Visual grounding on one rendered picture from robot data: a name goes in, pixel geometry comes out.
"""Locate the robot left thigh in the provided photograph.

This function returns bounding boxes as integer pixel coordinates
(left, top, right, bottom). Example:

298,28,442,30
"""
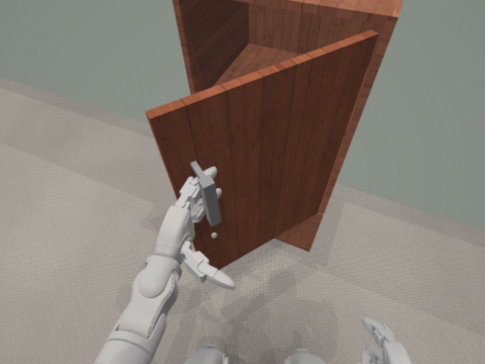
184,349,230,364

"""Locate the cupboard door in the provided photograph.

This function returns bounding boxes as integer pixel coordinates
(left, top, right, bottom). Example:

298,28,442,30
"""
145,30,379,270

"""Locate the left robot forearm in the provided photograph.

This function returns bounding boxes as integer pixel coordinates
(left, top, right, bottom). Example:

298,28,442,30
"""
93,255,182,364

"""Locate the robot right hand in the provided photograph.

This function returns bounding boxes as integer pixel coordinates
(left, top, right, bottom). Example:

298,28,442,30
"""
358,318,412,364

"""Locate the handle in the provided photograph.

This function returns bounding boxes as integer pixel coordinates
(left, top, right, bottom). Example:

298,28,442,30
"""
190,161,221,227

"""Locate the robot left hand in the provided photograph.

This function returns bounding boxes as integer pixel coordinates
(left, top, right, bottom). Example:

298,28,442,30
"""
154,167,235,290

